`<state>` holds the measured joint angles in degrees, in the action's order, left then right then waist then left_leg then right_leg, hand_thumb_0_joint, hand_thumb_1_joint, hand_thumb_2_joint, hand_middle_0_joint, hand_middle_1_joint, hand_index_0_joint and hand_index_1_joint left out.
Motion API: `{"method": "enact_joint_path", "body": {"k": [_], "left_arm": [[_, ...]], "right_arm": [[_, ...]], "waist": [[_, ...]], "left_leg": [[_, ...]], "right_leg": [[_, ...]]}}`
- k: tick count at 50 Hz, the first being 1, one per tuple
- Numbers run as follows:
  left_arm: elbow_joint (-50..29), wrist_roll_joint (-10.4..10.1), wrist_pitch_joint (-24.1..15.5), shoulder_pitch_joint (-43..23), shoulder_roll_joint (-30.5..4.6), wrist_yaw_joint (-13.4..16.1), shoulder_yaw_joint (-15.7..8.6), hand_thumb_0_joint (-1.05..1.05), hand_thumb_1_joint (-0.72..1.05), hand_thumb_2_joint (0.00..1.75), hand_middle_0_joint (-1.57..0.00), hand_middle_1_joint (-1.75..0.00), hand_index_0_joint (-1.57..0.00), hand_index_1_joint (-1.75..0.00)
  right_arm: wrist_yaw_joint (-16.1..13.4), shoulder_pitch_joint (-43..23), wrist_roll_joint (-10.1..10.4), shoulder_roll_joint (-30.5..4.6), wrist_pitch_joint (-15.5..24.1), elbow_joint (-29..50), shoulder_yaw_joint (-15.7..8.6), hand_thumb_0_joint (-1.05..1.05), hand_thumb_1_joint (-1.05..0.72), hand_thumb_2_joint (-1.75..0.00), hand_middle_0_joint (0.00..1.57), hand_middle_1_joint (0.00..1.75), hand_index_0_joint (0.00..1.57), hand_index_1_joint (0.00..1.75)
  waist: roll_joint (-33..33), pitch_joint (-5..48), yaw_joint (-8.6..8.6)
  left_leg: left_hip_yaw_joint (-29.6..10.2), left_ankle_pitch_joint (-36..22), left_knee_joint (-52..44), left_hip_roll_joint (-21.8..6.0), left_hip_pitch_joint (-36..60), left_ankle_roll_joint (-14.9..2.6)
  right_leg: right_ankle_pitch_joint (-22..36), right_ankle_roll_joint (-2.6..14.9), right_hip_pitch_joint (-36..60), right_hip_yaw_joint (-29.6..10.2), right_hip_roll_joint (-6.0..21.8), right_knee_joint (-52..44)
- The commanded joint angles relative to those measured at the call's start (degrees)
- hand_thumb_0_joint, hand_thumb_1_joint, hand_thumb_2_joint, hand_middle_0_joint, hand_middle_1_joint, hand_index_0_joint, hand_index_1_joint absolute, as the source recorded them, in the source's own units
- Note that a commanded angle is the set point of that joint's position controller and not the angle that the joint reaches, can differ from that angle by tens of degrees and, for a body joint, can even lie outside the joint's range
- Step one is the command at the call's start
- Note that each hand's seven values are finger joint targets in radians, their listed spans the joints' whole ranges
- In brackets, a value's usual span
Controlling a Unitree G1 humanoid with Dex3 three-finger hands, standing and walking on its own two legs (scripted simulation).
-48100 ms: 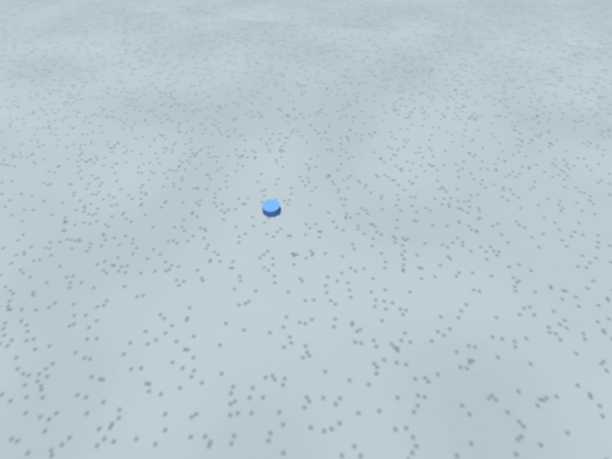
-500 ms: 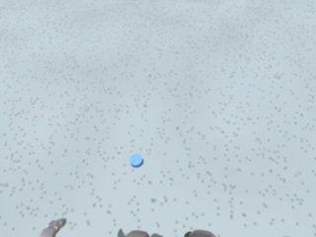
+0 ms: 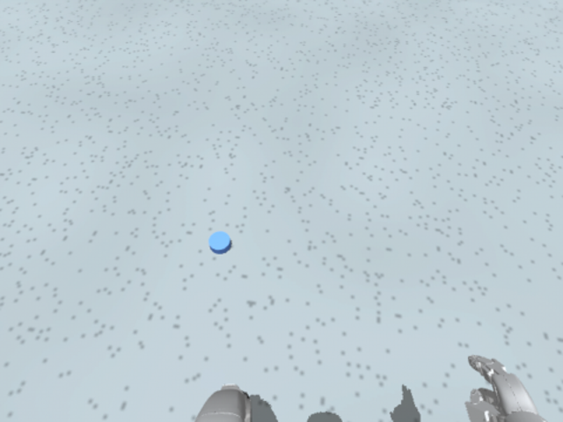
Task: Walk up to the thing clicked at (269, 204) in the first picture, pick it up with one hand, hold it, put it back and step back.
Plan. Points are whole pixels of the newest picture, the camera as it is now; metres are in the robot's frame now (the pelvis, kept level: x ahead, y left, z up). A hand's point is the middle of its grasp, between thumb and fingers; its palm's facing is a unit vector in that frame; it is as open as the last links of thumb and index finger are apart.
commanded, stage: step back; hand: left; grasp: from above
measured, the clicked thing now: (219, 242) +0.77 +0.27 -0.73
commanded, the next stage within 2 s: stand in 1.66 s
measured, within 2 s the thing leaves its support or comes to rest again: neither
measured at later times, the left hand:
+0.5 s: hand out of the picture -0.06 +0.25 -0.14, palm faces +0.09 -0.94 -0.34, open 7.4 cm
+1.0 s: hand out of the picture -0.28 +0.22 -0.12, palm faces +0.07 -0.91 -0.42, open 7.4 cm
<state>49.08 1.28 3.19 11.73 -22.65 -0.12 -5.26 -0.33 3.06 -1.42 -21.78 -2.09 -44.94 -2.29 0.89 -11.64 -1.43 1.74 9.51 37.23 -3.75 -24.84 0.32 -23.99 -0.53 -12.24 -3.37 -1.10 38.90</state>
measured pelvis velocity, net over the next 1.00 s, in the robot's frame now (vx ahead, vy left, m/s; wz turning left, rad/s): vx -0.28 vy -0.06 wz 0.06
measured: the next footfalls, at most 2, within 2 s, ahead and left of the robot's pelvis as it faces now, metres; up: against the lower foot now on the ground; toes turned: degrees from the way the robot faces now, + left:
left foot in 0.36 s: -0.12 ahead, +0.09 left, +0.00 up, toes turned +5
right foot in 0.74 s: -0.27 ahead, -0.19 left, +0.00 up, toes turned +2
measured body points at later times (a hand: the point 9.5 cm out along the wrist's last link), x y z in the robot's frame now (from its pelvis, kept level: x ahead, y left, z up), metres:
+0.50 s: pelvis -0.17 -0.02 +0.01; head -0.12 +0.02 +0.46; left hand -0.06 +0.30 -0.11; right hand -0.08 -0.32 -0.10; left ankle -0.16 +0.09 -0.71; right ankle -0.13 -0.15 -0.64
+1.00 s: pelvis -0.28 -0.06 +0.01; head -0.27 -0.08 +0.46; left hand -0.28 +0.26 -0.09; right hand -0.20 -0.38 -0.12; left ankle -0.27 +0.08 -0.69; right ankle -0.31 -0.19 -0.71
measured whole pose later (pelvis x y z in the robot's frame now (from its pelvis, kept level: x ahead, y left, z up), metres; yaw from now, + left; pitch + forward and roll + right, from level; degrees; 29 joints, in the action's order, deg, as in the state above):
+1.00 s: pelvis -0.28 -0.06 +0.01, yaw +3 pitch -2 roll +0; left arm 55.0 3.0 -0.5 17.9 -20.9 -0.9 -4.6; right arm 1.1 14.5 -1.7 -23.4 -2.1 -54.9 -3.8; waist -3.0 -2.8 -1.6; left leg -4.2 23.6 46.0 0.5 -21.0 1.3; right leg -21.6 0.2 -9.7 1.1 0.8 33.1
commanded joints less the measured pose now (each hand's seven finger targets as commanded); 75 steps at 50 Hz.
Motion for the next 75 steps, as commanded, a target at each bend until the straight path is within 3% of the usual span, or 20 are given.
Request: {"method": "enact_joint_path", "body": {"k": [1, 3, 7, 14, 17, 21, 25, 32, 36, 37, 40, 44, 49, 54, 55, 57, 68, 70, 72, 75], "left_arm": [[-2.45, 1.72, -2.06, 7.92, -15.49, 0.14, -4.72, 0.00, 0.90, 0.90, -0.20, -0.30, -0.20, -0.30], [-7.24, 1.33, -1.84, -1.87, -21.41, 0.53, -5.43, 0.00, 0.90, 0.90, -0.20, -0.30, -0.20, -0.30], [-8.32, 1.29, -2.11, -8.54, -12.38, 1.24, -3.87, 0.00, 0.90, 0.90, -0.20, -0.30, -0.20, -0.30], [-9.29, 1.47, -1.14, -1.14, -11.85, 2.21, -3.34, 0.00, 0.90, 0.90, -0.20, -0.30, -0.20, -0.30], [-9.77, 0.21, 0.00, -3.45, -12.30, 1.70, -2.60, 0.00, 0.90, 0.90, -0.20, -0.30, -0.20, -0.30], [-10.68, -0.08, 0.49, -8.25, -11.74, 2.25, -3.02, 0.00, 0.90, 0.90, -0.20, -0.30, -0.20, -0.30], [-6.97, -0.97, 1.15, -1.54, -10.36, 1.34, -2.93, 0.00, 0.90, 0.90, -0.20, -0.30, -0.20, -0.30], [-5.19, 0.37, -2.20, -0.72, -9.89, 0.47, -1.56, 0.00, 0.90, 0.90, -0.20, -0.30, -0.20, -0.30], [2.69, 0.22, -3.61, 8.50, -9.65, 0.16, -2.22, 0.00, 0.90, 0.90, -0.20, -0.30, -0.20, -0.30], [4.43, 0.78, -3.91, 9.32, -10.68, 0.32, -2.73, 0.00, 0.90, 0.90, -0.20, -0.30, -0.20, -0.30], [-0.53, 2.34, -3.84, -0.10, -21.65, 0.80, -4.69, 0.00, 0.90, 0.90, -0.20, -0.30, -0.20, -0.30], [-0.08, 1.28, -5.63, -2.98, -12.84, 1.01, -2.66, 0.00, 0.90, 0.90, -0.20, -0.30, -0.20, -0.30], [0.57, 1.37, -5.72, 2.93, -15.89, 0.32, -3.84, 0.00, 0.90, 0.90, -0.20, -0.30, -0.20, -0.30], [-0.47, 0.09, -4.74, 3.84, -10.72, 0.20, -0.99, 0.00, 0.90, 0.90, -0.20, -0.30, -0.20, -0.30], [-1.96, -0.76, -4.94, 2.30, -7.07, 0.11, -0.03, 0.00, 0.90, 0.90, -0.20, -0.30, -0.20, -0.30], [-1.94, -0.21, -4.65, -3.69, -13.04, 0.78, -1.59, 0.00, 0.90, 0.90, -0.20, -0.30, -0.20, -0.30], [4.72, -0.76, -6.21, 4.23, -9.00, 0.87, -1.38, 0.00, 0.90, 0.90, -0.20, -0.30, -0.20, -0.30], [5.13, 0.18, -6.93, 5.31, -13.10, 1.65, -2.33, 0.00, 0.90, 0.90, -0.20, -0.30, -0.20, -0.30], [2.29, 0.41, -6.87, -3.89, -18.49, 1.64, -2.73, 0.00, 0.90, 0.90, -0.20, -0.30, -0.20, -0.30], [1.76, 0.23, -6.87, -7.07, -14.46, 1.59, -1.63, 0.00, 0.90, 0.90, -0.20, -0.30, -0.20, -0.30]], "right_arm": [[-1.00, 2.48, 1.19, -10.81, 0.04, 4.10, -3.78, 0.00, -0.90, -0.90, 0.20, 0.30, 0.20, 0.30], [-2.32, 0.51, 0.89, -13.12, -0.02, 3.82, -5.09, 0.00, -0.90, -0.90, 0.20, 0.30, 0.20, 0.30], [-1.66, 8.24, 1.32, -10.47, 0.54, -0.43, -3.58, 0.00, -0.90, -0.90, 0.20, 0.30, 0.20, 0.30], [-1.85, 8.13, 0.20, -9.33, 2.04, 0.59, -2.78, 0.00, -0.90, -0.90, 0.20, 0.30, 0.20, 0.30], [-1.57, 14.24, 0.01, -9.49, 2.33, -2.37, -3.48, 0.00, -0.90, -0.90, 0.20, 0.30, 0.20, 0.30], [-1.47, 7.94, -1.11, -22.58, 2.19, 0.29, -5.95, 0.00, -0.90, -0.90, 0.20, 0.30, 0.20, 0.30], [-2.30, 1.49, -1.28, -13.82, 2.59, 1.43, -3.75, 0.00, -0.90, -0.90, 0.20, 0.30, 0.20, 0.30], [-0.96, 7.48, -0.73, -13.65, 2.20, -0.01, -4.59, 0.00, -0.90, -0.90, 0.20, 0.30, 0.20, 0.30], [-0.13, 4.45, -1.15, -16.34, 0.18, -0.34, -5.42, 0.00, -0.90, -0.90, 0.20, 0.30, 0.20, 0.30], [-0.03, 4.91, -1.06, -13.87, -0.09, -0.31, -4.76, 0.00, -0.90, -0.90, 0.20, 0.30, 0.20, 0.30], [-0.81, -0.33, -0.55, -12.11, 0.76, 1.16, -4.54, 0.00, -0.90, -0.90, 0.20, 0.30, 0.20, 0.30], [0.25, 5.54, 0.32, -9.65, 1.95, -3.09, -3.48, 0.00, -0.90, -0.90, 0.20, 0.30, 0.20, 0.30], [1.17, 3.67, -0.53, -10.70, 3.57, -3.01, -3.57, 0.00, -0.90, -0.90, 0.20, 0.30, 0.20, 0.30], [0.68, 13.24, -0.73, -11.74, 5.49, -6.85, -5.51, 0.00, -0.90, -0.90, 0.20, 0.30, 0.20, 0.30], [0.40, 16.44, -1.16, -16.47, 5.79, -6.94, -6.80, 0.00, -0.90, -0.90, 0.20, 0.30, 0.20, 0.30], [0.55, 16.55, -0.30, -19.86, 5.46, -7.06, -7.57, 0.00, -0.90, -0.90, 0.20, 0.30, 0.20, 0.30], [0.40, 4.92, 0.61, -11.27, 3.21, -4.12, -3.17, 0.00, -0.90, -0.90, 0.20, 0.30, 0.20, 0.30], [0.01, 6.99, 1.54, -5.65, 2.87, -3.83, -1.19, 0.00, -0.90, -0.90, 0.20, 0.30, 0.20, 0.30], [-0.90, 10.20, 0.98, -9.27, 1.70, -6.10, -2.37, 0.00, -0.90, -0.90, 0.20, 0.30, 0.20, 0.30], [-0.43, 9.84, 0.88, -10.78, 1.78, -8.49, -2.65, 0.00, -0.90, -0.90, 0.20, 0.30, 0.20, 0.30]], "waist": [[5.66, 14.80, 0.33], [15.14, 6.04, -1.30], [7.67, 7.80, 3.54], [12.28, 14.01, -1.42], [8.86, 16.60, 1.21], [-13.63, 11.22, 3.69], [-6.16, 10.14, -1.59], [-12.72, 16.92, 4.41], [-14.15, 16.37, 0.72], [-7.62, 13.51, 0.34], [10.35, 2.78, -2.40], [5.39, 3.49, 1.94], [12.00, 5.10, -2.57], [0.27, 14.46, 2.13], [-12.65, 16.56, 3.50], [-8.84, 9.24, 4.62], [-10.23, 11.55, -1.41], [1.29, 14.72, -2.03], [5.45, 12.89, 0.23], [4.30, 8.66, 1.52]], "left_leg": [[-6.34, 13.96, 5.61, 2.76, -6.76, -2.42], [-10.28, 24.69, 27.71, 6.57, -0.42, 0.45], [-10.68, 15.57, 32.53, 11.95, -2.36, 0.03], [-4.25, 21.17, 6.07, 5.74, -1.66, 0.76], [-0.84, 4.05, -14.21, 6.13, 10.59, -0.83], [-35.10, -9.88, -20.02, -21.06, 0.30, -18.55], [-14.56, -15.86, -14.78, -9.54, 6.47, -11.82], [-14.01, 11.23, -15.13, -8.34, 24.55, -12.99], [-10.24, 19.32, -12.39, -7.36, 10.98, -10.29], [-7.51, 20.23, -5.02, -4.03, 4.37, -7.70], [-10.96, 21.72, 15.40, 3.40, -3.31, 0.70], [-8.99, 11.02, 16.38, 6.44, -3.54, 0.26], [-3.23, 17.30, 2.45, 3.63, -3.76, 1.08], [-7.28, 4.99, -16.01, 2.62, 24.54, -3.45], [-27.80, 5.44, -19.20, -9.56, 31.01, -8.99], [-36.73, 14.29, -22.27, -18.14, 19.82, -17.96], [-8.11, -3.98, -6.09, -3.74, 4.19, -7.68], [-6.91, 5.40, 5.05, 2.82, -1.27, -2.94], [-8.59, 25.88, 15.78, 4.24, 3.35, -0.68], [-8.52, 21.85, 14.30, 2.59, 3.88, -0.97]], "right_leg": [[6.26, 7.08, 6.37, -18.19, 12.62, -16.84], [-0.26, 18.30, -19.85, -31.18, 25.95, -26.06], [19.92, 9.53, -9.56, -6.39, 11.08, -15.77], [32.96, 12.09, 10.20, -8.90, 15.54, -9.30], [30.77, 8.80, 5.37, -5.69, 12.71, -1.83], [-14.00, 1.11, -10.57, -5.97, -1.95, 28.58], [-2.94, 1.48, -15.44, -9.53, -5.23, 38.65], [-5.24, -1.87, -14.01, -0.68, -0.45, 8.07], [-0.34, 2.22, 4.44, 5.06, -0.49, -18.42], [0.44, 3.48, 6.82, 1.08, -0.35, -20.54], [-35.15, 15.32, -18.99, -33.29, 25.28, -31.05], [3.75, 8.49, -5.12, -8.94, 11.85, -21.57], [0.81, 10.57, 5.18, -10.29, 15.04, -19.76], [23.06, 5.72, -3.99, 0.09, 9.51, 3.93], [10.42, 2.39, -17.23, 5.94, 1.18, 17.16], [-10.71, 3.37, -20.17, -0.87, 4.49, 19.29], [13.70, 0.91, 6.45, 8.16, 0.39, -11.02], [16.40, 3.24, 12.17, -5.87, 9.46, -15.83], [1.12, 14.28, -2.83, -24.86, 25.47, -23.66], [6.46, 11.84, -6.13, -14.64, 19.44, -20.45]]}}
